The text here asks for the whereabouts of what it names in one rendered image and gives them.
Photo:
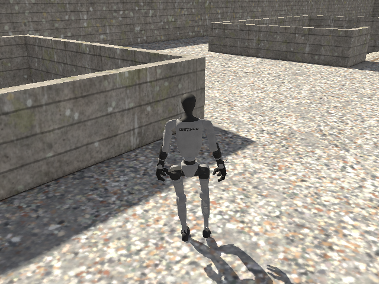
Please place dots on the robot left hand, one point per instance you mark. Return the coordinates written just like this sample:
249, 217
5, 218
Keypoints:
160, 172

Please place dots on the robot right hand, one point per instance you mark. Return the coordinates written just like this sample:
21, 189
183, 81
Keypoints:
222, 173

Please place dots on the robot left upper arm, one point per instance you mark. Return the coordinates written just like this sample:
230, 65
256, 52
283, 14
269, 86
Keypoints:
170, 125

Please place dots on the right robot thigh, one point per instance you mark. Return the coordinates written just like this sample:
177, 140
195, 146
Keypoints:
204, 176

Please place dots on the right robot forearm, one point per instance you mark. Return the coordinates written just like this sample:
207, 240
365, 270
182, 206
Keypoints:
218, 157

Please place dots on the left robot foot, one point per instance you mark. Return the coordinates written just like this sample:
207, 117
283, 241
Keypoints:
185, 235

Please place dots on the left robot forearm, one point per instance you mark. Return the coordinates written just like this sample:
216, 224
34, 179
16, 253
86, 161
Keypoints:
161, 159

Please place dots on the robot right upper arm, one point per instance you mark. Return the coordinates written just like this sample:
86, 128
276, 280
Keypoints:
210, 134

